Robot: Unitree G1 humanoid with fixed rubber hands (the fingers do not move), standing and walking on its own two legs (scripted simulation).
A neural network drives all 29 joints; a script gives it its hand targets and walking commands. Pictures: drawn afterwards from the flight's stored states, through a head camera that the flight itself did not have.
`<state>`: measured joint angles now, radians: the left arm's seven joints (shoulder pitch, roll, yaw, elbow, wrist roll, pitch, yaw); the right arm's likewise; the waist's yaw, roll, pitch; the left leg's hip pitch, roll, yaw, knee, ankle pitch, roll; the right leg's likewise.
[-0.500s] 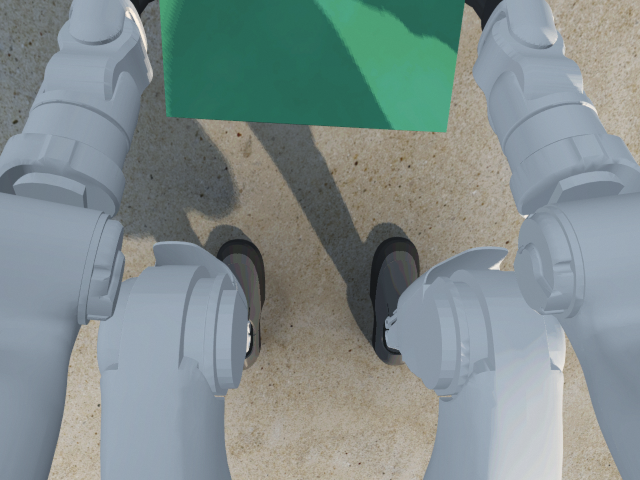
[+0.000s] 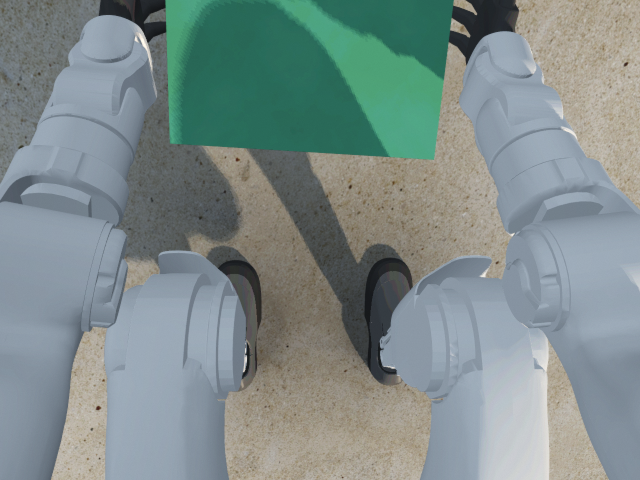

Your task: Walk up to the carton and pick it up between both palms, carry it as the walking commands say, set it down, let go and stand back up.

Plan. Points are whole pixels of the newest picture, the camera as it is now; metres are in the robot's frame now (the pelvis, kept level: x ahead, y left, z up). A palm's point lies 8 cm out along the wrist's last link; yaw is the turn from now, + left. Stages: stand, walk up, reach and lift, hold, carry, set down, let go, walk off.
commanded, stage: reach and lift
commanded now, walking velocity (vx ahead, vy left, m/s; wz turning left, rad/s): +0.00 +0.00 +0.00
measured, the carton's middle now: (307, 56) +0.52 +0.02 -0.26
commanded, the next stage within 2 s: none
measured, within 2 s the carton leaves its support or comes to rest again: leaves its support in 0.20 s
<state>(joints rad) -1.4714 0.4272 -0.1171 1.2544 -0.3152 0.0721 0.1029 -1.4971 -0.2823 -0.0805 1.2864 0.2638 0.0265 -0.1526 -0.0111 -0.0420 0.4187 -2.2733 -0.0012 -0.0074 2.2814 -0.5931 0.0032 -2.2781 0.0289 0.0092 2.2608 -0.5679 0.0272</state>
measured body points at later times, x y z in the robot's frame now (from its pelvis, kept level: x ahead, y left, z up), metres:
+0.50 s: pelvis -0.02 +0.00 +0.02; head +0.34 +0.01 +0.27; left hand +0.53 +0.18 -0.15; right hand +0.53 -0.16 -0.14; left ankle +0.11 +0.12 -0.31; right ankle +0.12 -0.13 -0.31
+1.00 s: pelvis -0.03 -0.01 +0.05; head +0.34 +0.01 +0.31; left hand +0.52 +0.18 -0.11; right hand +0.52 -0.16 -0.10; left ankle +0.11 +0.12 -0.31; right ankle +0.12 -0.13 -0.31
